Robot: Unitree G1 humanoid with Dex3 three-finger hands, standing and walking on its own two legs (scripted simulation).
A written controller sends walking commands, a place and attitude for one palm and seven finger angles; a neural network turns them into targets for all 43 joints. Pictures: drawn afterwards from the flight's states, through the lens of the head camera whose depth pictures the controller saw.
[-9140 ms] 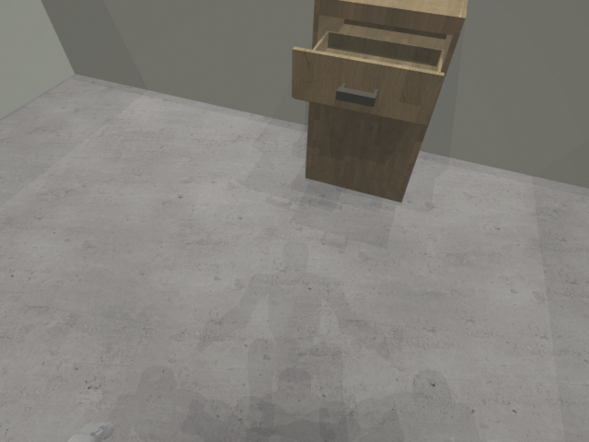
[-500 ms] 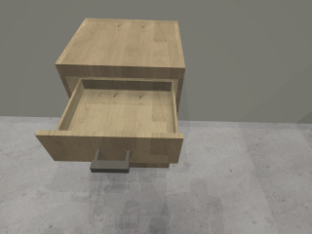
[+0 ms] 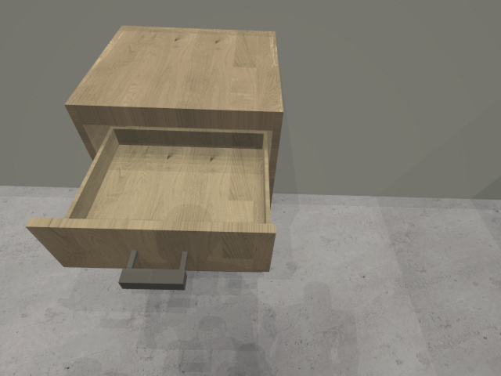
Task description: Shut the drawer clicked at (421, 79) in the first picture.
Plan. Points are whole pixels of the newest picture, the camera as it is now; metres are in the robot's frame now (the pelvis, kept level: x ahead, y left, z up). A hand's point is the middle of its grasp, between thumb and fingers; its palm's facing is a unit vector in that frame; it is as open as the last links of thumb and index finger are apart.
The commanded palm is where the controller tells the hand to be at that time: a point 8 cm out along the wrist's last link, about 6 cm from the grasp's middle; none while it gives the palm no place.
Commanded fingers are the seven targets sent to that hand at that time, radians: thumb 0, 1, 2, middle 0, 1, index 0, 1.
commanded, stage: come to a stop and stand still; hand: left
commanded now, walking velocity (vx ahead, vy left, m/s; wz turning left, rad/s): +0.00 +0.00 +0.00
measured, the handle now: (156, 267) +0.32 +0.20 -0.08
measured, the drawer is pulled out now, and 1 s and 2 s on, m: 0.29 0.29 0.29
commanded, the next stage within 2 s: look again from close up in 0.98 s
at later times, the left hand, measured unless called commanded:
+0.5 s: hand out of the picture +0.01 +0.22 -0.17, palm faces +0.01 -0.97 -0.25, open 7.4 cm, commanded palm none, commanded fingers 0.00 0.90 0.90 -0.20 -0.30 -0.20 -0.30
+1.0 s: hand out of the picture -0.03 +0.23 -0.18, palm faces +0.02 -0.98 -0.20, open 7.4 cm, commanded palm none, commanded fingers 0.00 0.90 0.90 -0.20 -0.30 -0.20 -0.30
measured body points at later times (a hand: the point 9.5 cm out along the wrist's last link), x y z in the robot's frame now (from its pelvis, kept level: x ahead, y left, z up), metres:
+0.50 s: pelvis -0.03 +0.03 +0.00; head -0.01 +0.03 +0.44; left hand +0.01 +0.27 -0.15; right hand +0.01 -0.20 -0.16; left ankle -0.01 +0.13 -0.74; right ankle -0.09 -0.07 -0.74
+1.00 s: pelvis -0.02 +0.06 +0.00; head +0.01 +0.06 +0.45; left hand -0.03 +0.29 -0.16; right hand -0.01 -0.17 -0.16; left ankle -0.01 +0.13 -0.74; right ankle -0.09 -0.07 -0.74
